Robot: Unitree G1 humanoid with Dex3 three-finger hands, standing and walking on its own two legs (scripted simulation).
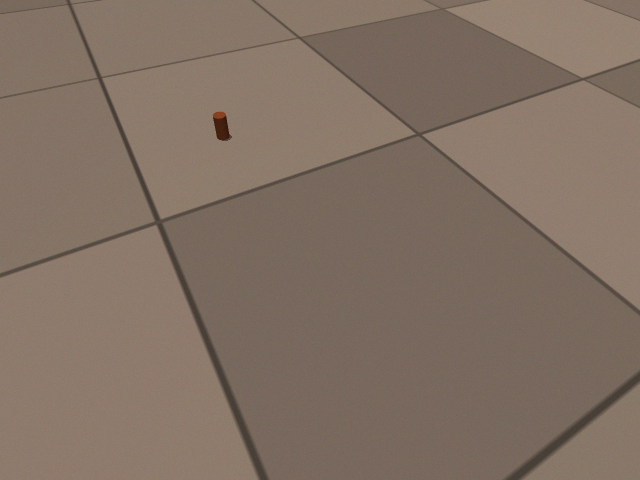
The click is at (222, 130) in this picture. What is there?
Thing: squat round
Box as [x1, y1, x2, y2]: [213, 112, 228, 139]
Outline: 216,112 213,114 216,134 219,139 225,139 228,137 225,114 223,112
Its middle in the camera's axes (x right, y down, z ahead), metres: -0.52 -0.59 +2.08
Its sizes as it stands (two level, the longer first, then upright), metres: 0.067 0.067 0.132
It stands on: the floor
